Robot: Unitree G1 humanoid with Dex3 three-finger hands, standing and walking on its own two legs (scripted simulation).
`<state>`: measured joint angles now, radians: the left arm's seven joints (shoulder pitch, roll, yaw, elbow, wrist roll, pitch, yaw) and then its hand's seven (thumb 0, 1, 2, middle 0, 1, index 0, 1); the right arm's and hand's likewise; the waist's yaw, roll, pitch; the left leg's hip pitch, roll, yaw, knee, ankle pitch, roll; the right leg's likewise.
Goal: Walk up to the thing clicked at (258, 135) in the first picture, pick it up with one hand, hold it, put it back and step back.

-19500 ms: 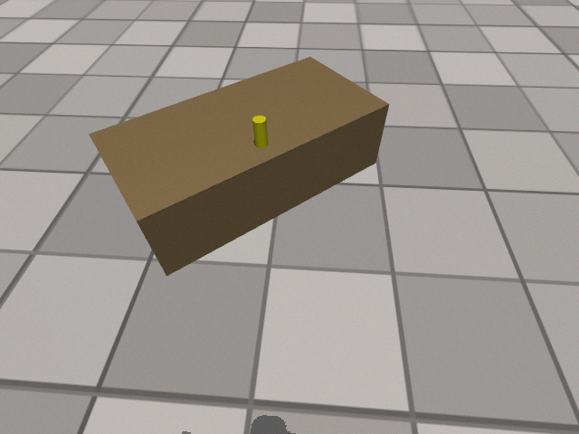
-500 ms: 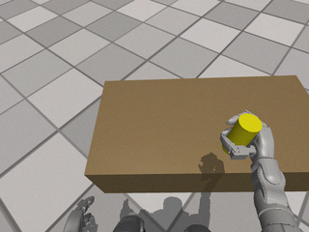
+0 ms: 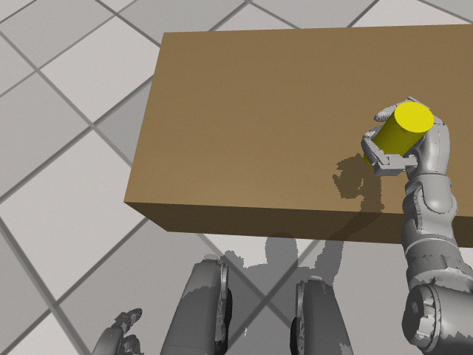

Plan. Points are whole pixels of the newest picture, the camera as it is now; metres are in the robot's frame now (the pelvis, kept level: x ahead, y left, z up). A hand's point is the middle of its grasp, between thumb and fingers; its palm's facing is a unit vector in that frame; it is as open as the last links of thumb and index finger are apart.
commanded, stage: crouch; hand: right
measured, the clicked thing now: (394, 140) +0.46 -0.18 +0.02
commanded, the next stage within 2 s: lower in 0.70 s
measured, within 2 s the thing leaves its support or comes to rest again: rests again in 1.84 s
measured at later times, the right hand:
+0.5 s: hand (369, 140) +0.50 -0.17 -0.05, palm faces +0.05 +1.00 -0.01, open 7.3 cm
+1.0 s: hand (359, 144) +0.52 -0.17 -0.10, palm faces +0.04 +1.00 -0.01, open 7.3 cm
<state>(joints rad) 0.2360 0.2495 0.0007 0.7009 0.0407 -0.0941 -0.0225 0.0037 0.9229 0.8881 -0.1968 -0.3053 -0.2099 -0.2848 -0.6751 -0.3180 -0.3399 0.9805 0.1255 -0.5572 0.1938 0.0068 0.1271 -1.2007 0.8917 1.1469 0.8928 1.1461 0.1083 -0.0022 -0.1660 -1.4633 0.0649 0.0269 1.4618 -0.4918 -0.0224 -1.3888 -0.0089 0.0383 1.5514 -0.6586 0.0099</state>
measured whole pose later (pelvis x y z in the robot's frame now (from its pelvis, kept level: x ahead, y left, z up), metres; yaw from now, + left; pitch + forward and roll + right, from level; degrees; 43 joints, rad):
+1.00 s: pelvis -0.03 +0.00 -0.11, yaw +0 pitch +36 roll +3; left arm 0.25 0.29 -0.04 0.65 0.07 -0.05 -0.03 0.00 0.91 0.89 -0.20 -0.30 -0.20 -0.29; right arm -1.03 -0.49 -0.41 1.18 0.03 -0.47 0.15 0.01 0.13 -1.20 0.90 1.14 0.90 1.14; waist 0.20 -0.03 -0.15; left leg -1.92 0.08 0.02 1.80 -0.50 -0.03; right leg -1.86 0.02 0.05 1.92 -0.69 0.00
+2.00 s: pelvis -0.04 -0.01 -0.18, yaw +0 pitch +36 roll +5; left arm 0.25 0.31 -0.07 0.63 0.08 0.00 -0.06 0.00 0.91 0.88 -0.20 -0.30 -0.20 -0.29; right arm -1.10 -0.52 -0.39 1.17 -0.02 -0.45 0.12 0.01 0.13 -1.21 0.90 1.14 0.90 1.14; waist 0.24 -0.02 -0.10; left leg -2.13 0.10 0.01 2.02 -0.51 -0.04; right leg -2.08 0.04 0.06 2.16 -0.71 0.00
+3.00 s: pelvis -0.04 -0.01 -0.19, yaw +1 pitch +36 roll +5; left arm 0.24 0.32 -0.09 0.60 0.08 0.03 -0.05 0.00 0.91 0.88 -0.20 -0.30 -0.20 -0.29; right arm -1.11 -0.56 -0.42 1.11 -0.03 -0.42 0.11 -0.01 0.35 -0.28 0.44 0.36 0.44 0.36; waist 0.25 -0.03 -0.09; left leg -2.15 0.10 0.01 2.03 -0.52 -0.05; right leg -2.10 0.04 0.07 2.19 -0.72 0.00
